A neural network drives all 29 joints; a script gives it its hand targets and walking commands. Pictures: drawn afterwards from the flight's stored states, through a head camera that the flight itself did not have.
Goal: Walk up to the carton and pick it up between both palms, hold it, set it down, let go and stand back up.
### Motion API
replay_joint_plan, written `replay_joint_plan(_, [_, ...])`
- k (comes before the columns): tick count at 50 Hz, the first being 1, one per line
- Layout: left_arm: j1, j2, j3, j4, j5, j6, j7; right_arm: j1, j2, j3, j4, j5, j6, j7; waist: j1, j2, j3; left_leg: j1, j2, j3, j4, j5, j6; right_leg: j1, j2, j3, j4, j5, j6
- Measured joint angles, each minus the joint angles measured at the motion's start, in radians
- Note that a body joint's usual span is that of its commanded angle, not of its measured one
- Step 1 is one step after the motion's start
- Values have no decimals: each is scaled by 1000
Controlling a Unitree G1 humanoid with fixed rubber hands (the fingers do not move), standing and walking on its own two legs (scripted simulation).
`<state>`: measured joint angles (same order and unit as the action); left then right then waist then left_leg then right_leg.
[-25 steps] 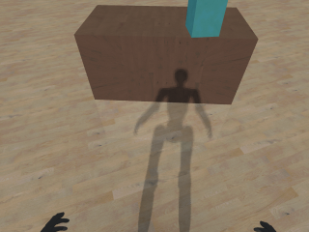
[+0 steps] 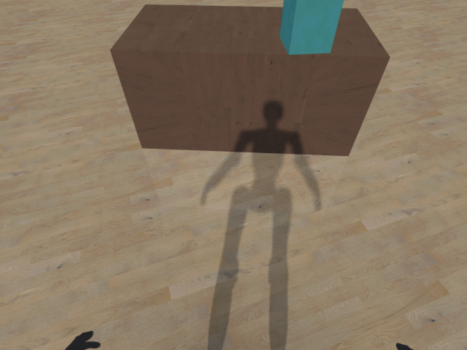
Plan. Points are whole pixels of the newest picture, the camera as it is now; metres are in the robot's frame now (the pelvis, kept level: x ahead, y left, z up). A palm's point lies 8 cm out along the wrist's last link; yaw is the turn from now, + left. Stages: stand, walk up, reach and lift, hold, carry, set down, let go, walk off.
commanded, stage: stand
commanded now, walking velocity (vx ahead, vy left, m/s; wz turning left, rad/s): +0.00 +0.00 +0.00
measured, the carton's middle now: (308, 17) +1.47 -0.28 -0.01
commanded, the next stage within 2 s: none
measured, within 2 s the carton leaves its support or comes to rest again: neither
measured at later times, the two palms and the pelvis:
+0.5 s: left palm out of the picture +0.11 +0.30 -0.11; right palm out of the picture +0.10 -0.30 -0.11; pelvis +0.01 +0.00 +0.00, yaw +0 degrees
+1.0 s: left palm out of the picture +0.11 +0.30 -0.10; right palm out of the picture +0.11 -0.30 -0.11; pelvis +0.01 +0.00 +0.00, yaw +0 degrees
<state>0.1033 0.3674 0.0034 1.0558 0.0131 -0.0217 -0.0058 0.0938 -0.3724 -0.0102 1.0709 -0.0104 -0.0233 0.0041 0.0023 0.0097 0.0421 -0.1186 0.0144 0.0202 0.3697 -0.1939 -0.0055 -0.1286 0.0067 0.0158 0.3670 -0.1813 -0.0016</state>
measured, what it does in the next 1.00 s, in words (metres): stands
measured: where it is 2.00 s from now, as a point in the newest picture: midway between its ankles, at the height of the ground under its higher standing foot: outside the picture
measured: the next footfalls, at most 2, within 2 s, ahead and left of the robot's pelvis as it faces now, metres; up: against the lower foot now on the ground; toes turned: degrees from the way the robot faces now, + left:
none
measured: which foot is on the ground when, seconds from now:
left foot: down 0.00-1.00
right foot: down 0.00-1.00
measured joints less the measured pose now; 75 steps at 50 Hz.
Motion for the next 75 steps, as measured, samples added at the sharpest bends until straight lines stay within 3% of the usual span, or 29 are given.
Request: replay_joint_plan(75, [-2,3,0,6,-2,5,8,2,-1,-5,3,1,9,-5,-1,0,-7,42,4,10,-37,-4,-3,34,4,10,-27,-5,-2])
